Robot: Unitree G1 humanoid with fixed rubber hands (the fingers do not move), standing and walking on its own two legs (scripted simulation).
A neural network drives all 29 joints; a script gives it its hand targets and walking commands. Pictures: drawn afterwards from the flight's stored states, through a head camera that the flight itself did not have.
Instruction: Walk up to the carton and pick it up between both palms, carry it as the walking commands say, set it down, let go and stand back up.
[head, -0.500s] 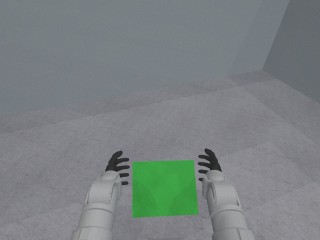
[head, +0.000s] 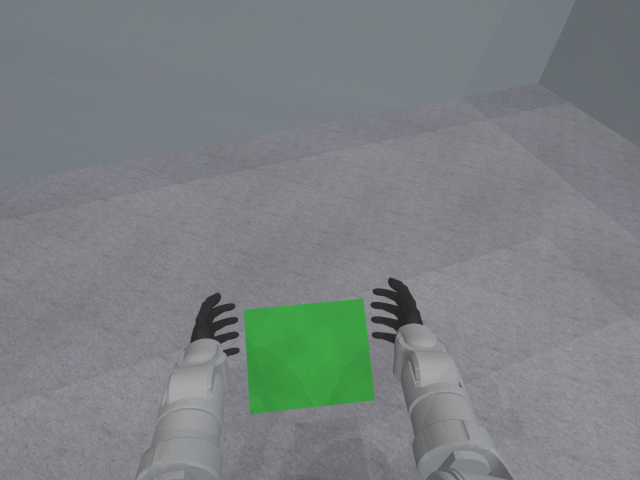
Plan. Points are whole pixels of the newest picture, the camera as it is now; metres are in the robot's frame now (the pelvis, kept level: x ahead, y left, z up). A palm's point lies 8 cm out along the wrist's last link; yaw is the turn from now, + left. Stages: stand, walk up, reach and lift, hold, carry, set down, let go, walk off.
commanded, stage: set down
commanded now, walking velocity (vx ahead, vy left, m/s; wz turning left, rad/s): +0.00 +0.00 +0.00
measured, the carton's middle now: (307, 348) +0.37 +0.02 -0.15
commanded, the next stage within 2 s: none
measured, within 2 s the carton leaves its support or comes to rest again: rests again in 1.18 s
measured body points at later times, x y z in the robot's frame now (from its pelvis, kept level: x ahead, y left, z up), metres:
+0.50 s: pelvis -0.02 +0.02 -0.04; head +0.13 +0.03 +0.38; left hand +0.30 +0.15 -0.13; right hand +0.32 -0.12 -0.13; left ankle +0.07 +0.09 -0.71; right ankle +0.07 -0.10 -0.71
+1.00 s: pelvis -0.03 +0.01 -0.08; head +0.20 +0.03 +0.30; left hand +0.33 +0.14 -0.21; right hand +0.35 -0.07 -0.22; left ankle +0.07 +0.09 -0.71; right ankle +0.07 -0.10 -0.71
